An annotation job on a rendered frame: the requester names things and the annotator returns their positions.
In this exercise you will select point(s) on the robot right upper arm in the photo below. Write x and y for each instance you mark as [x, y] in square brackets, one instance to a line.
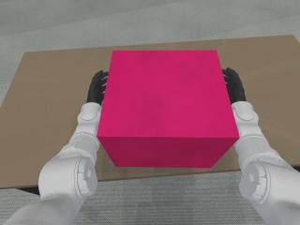
[273, 191]

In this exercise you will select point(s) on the carton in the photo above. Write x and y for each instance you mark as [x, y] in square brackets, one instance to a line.
[166, 109]

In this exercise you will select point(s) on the robot left upper arm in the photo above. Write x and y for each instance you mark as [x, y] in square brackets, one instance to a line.
[64, 185]

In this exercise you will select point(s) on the right robot hand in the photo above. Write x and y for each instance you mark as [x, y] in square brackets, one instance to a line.
[234, 86]

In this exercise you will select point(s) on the left robot hand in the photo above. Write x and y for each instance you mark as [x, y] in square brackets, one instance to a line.
[95, 92]

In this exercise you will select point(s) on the left robot forearm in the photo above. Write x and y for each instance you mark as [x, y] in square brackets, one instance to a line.
[84, 141]

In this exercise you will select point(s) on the table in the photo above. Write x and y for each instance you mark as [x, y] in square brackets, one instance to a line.
[39, 113]

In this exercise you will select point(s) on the right robot forearm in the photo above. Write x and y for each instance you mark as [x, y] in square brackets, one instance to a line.
[252, 145]

